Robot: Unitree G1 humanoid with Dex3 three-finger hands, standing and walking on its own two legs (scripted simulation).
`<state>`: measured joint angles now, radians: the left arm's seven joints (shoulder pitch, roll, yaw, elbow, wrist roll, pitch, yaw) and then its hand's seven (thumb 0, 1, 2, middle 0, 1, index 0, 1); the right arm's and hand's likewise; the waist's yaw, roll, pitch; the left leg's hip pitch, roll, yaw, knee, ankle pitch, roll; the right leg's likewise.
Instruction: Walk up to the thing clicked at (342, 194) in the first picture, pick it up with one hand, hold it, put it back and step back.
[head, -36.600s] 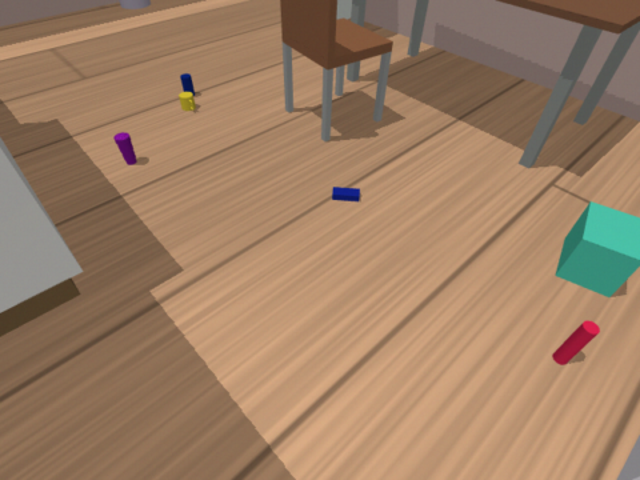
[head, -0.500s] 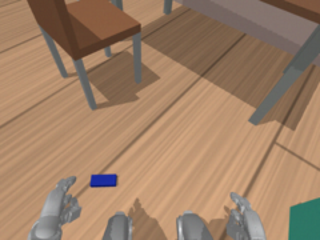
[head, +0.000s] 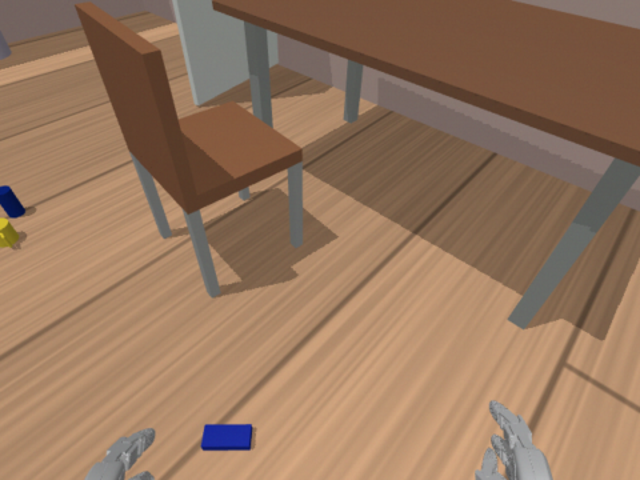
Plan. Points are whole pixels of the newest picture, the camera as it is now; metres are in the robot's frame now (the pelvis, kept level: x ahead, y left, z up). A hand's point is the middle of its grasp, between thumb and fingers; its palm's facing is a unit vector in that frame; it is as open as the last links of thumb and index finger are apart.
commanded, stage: home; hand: left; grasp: from above
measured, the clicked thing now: (227, 437) +0.44 +0.23 -0.70
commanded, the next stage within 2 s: stand in 1.86 s
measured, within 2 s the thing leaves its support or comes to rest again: neither
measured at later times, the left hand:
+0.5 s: hand out of the picture +0.17 +0.18 -0.05, palm faces +0.04 -0.98 -0.20, open 7.4 cm
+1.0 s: hand out of the picture +0.16 +0.18 -0.05, palm faces +0.04 -0.98 -0.20, open 7.4 cm
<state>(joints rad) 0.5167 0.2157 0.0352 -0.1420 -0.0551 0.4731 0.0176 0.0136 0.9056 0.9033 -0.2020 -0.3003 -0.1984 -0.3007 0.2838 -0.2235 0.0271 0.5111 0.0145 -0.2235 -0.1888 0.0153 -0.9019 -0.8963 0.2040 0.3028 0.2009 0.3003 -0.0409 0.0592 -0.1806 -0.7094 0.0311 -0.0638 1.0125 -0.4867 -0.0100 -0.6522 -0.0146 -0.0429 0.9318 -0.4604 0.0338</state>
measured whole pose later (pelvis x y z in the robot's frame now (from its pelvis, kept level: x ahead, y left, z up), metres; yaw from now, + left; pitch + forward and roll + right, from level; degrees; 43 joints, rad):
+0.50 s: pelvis +0.01 +0.00 +0.00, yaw +0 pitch +10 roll -3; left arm 0.49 0.22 0.03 -0.13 -0.05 0.46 0.02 0.01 0.91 0.90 -0.20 -0.30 -0.20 -0.30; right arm 0.29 -0.22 0.03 0.55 0.01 -0.23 -0.18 0.02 -0.90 -0.90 0.21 0.30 0.20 0.30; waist -0.04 0.05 -0.16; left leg -0.70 0.03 -0.06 1.02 -0.50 -0.01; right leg -0.64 -0.01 -0.04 0.93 -0.47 0.04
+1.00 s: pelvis +0.00 +0.00 +0.00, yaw +0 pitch +10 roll -3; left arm 0.50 0.22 0.03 -0.14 -0.05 0.47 0.01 0.01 0.91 0.90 -0.20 -0.30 -0.20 -0.30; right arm 0.28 -0.22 0.03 0.53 0.01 -0.24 -0.18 0.02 -0.90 -0.90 0.21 0.30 0.20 0.30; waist -0.03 0.05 -0.16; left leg -0.71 0.03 -0.06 1.02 -0.49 -0.01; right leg -0.65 -0.01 -0.04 0.94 -0.46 0.03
